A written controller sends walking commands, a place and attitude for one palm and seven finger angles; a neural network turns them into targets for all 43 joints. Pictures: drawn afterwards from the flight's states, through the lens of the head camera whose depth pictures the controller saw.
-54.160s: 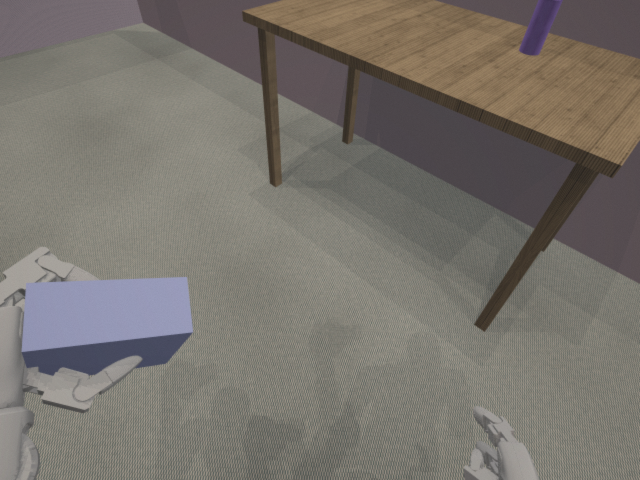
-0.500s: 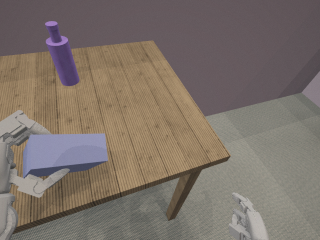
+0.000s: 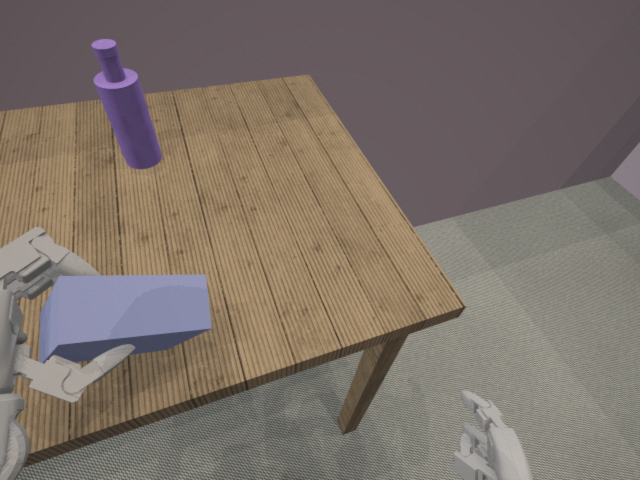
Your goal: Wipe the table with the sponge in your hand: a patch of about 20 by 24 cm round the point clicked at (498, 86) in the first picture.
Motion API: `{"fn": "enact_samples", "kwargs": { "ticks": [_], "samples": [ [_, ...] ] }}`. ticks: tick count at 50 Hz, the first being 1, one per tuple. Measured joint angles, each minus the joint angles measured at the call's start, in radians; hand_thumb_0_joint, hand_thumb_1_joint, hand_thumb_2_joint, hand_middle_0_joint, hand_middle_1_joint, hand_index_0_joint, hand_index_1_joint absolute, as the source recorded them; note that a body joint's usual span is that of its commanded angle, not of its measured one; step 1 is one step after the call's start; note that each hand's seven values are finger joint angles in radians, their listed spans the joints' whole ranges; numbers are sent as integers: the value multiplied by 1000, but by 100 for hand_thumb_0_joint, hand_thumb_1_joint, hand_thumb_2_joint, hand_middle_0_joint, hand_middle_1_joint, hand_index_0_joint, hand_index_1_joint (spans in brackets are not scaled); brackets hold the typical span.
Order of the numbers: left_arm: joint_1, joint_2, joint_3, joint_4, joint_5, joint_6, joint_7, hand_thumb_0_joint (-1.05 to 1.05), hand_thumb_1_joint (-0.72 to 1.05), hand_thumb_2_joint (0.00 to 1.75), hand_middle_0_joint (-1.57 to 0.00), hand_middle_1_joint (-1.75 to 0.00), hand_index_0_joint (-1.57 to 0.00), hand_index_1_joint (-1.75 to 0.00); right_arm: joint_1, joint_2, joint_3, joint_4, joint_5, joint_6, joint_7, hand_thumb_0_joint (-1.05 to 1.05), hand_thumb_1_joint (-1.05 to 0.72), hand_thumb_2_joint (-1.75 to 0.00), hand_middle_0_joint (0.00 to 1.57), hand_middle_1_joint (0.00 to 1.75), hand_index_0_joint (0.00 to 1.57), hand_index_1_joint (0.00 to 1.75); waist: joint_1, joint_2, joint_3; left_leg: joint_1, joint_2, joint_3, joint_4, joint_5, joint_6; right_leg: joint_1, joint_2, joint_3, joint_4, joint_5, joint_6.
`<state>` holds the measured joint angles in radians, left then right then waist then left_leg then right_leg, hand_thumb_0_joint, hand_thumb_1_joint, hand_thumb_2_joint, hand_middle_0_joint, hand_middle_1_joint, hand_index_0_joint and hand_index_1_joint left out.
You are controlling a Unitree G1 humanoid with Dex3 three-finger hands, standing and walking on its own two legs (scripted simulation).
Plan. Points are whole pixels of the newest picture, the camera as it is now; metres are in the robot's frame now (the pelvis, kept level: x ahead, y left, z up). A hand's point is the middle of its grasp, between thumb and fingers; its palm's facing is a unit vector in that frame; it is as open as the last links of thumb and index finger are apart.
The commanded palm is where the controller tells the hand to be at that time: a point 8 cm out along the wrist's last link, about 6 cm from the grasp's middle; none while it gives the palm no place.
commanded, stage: look again from close up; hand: left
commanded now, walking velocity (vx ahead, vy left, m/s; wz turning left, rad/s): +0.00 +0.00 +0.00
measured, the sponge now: (145, 318) +0.24 +0.21 +0.11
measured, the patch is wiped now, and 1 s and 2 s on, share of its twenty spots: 1.00 1.00 1.00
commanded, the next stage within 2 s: turn the palm down, sponge in hand in 0.14 s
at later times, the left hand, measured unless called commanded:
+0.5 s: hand (89, 307) +0.22 +0.24 +0.16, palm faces +0.28 -0.76 -0.59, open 9.6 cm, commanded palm +0.17 +0.27 +0.19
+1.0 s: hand (111, 304) +0.22 +0.21 +0.18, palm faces +0.28 -0.51 -0.81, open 9.6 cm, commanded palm +0.17 +0.25 +0.21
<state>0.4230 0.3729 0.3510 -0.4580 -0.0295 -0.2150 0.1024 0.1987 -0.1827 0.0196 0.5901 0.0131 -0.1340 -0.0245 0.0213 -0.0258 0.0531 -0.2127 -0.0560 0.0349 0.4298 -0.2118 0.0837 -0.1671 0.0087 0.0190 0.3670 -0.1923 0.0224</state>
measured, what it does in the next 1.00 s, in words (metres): shifts its weight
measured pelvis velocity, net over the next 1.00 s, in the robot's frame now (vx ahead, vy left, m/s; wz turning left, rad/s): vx -0.01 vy -0.07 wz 0.02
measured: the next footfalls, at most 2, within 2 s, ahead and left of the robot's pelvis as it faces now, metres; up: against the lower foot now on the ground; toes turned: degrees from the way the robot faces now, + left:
none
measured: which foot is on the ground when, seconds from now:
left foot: down 0.00-1.00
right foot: down 0.00-1.00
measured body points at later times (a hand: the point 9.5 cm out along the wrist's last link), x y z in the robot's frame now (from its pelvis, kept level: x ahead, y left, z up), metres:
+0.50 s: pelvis -0.01 -0.03 -0.01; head -0.01 -0.04 +0.44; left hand +0.20 +0.27 +0.19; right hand +0.20 -0.25 -0.08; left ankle +0.01 +0.06 -0.74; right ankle +0.00 -0.13 -0.74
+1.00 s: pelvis -0.01 -0.07 -0.02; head -0.01 -0.11 +0.43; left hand +0.20 +0.23 +0.22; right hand +0.19 -0.31 -0.11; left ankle +0.01 +0.06 -0.74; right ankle +0.00 -0.13 -0.74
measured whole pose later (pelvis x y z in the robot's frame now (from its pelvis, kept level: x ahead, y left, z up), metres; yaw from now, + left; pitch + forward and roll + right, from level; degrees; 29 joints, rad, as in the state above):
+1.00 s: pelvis -0.01 -0.07 -0.02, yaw +1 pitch -1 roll +1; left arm 0.24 0.66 0.35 -0.36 0.18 0.06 -0.06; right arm 0.17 -0.26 -0.01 0.61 0.04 -0.05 -0.11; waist 0.07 0.08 -0.01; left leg -0.32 0.00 -0.01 0.63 -0.30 -0.01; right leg -0.29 0.07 -0.04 0.63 -0.33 -0.08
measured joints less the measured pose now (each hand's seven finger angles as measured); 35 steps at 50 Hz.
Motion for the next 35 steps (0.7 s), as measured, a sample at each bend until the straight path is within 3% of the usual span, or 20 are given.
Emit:
{"fn": "enact_samples", "kwargs": {
  "ticks": [12, 13, 14, 16, 18, 20, 23, 27, 31, 35],
  "samples": [
    [18, 5, -1, -16, -5, 8, 1, -1, -51, 108, -80, -143, -81, -140, -5, -14, -12, -2, 3, 6, -7, 2, -91, -90, 20, 30, 21, 30, -5, 3, -2, 2, 6, -7, -1, -1, -8, 5, 6, -7, -5, -1, -7],
    [-23, 47, -13, -7, 3, 11, -4, -1, -51, 108, -80, -142, -81, -139, 17, -27, 9, -36, 25, 17, -34, 2, -91, -90, 20, 30, 21, 30, 3, 6, 8, -1, 5, -18, 12, -4, -8, 6, 12, -6, 12, -14, 1],
    [-99, 103, -10, 19, 37, 17, -28, -1, -51, 108, -80, -142, -81, -139, 35, -33, 15, -46, 10, 9, -45, 1, -91, -90, 20, 30, 21, 30, 22, 2, 15, -6, 1, -25, 25, -8, -11, -4, 13, -8, 51, -27, -16],
    [-239, 163, 14, 93, 40, 71, -70, -1, -52, 108, -81, -142, -81, -139, 30, -36, 15, -14, -12, 5, -22, 1, -91, -90, 20, 30, 20, 30, 44, -7, 5, -18, -10, -28, 41, -11, -21, -36, 1, -23, 113, -58, -38],
    [-311, 161, 60, 140, -5, 166, -106, -1, -51, 108, -80, -142, -81, -139, -1, -45, 21, 24, -10, 20, 0, 1, -91, -90, 20, 30, 21, 30, 52, -2, -14, -25, -10, -13, 56, -17, -24, -49, -5, -28, 135, -77, -37],
    [-312, 135, 85, 148, -15, 256, -127, -1, -51, 108, -80, -143, -81, -140, -31, -55, 23, 35, -3, 38, 13, 1, -91, -90, 20, 30, 21, 30, 42, 22, -27, -28, -2, -2, 72, -28, -25, -54, 1, -20, 147, -80, -30],
    [-208, 124, 57, 93, 39, 323, -149, -1, -50, 107, -79, -143, -80, -140, -54, -63, 22, 12, 0, 65, 17, 2, -91, -90, 20, 30, 21, 30, 24, 50, -41, -34, 5, 5, 81, -32, -27, -66, 9, -13, 163, -82, -38],
    [-78, 133, 5, 25, 47, 268, -154, -1, -50, 107, -80, -143, -80, -140, -64, -58, 15, -7, -8, 70, -9, 2, -91, -90, 20, 30, 21, 30, 21, 58, -45, -55, 15, -3, 110, -40, -39, -85, 19, -23, 192, -93, -52],
    [-96, 169, 15, 43, 70, 208, -112, -1, -51, 107, -80, -142, -81, -140, -54, -54, 4, 13, -7, 67, -36, 1, -91, -90, 20, 30, 21, 30, 50, 54, -47, -77, 28, -31, 145, -48, -59, -95, 32, -52, 214, -103, -72],
    [-182, 190, 48, 129, 114, 252, -93, -1, -51, 107, -81, -142, -81, -140, -48, -67, 3, 36, 7, 75, -60, 1, -91, -90, 20, 30, 21, 30, 68, 73, -47, -86, 38, -56, 165, -50, -75, -93, 42, -78, 221, -105, -89]
  ]
}}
